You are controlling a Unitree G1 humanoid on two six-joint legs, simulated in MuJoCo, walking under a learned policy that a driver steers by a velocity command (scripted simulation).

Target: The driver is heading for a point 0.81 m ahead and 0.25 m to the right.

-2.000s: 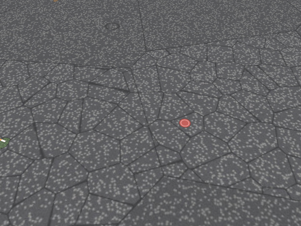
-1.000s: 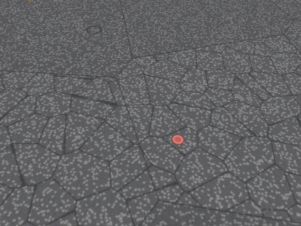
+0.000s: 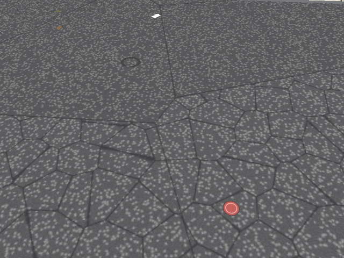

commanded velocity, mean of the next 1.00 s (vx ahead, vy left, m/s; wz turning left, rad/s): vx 0.46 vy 0.00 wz -0.31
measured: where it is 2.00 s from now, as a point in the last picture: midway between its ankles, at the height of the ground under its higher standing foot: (218, 217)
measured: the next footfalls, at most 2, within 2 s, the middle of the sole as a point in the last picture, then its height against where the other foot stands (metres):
left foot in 0.46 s outside the picture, level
right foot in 1.00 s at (234, 232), level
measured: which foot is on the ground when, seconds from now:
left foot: up 0.00-0.44, down 0.46-1.00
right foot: down 0.00-0.46, up 0.48-0.98, down 1.00-1.00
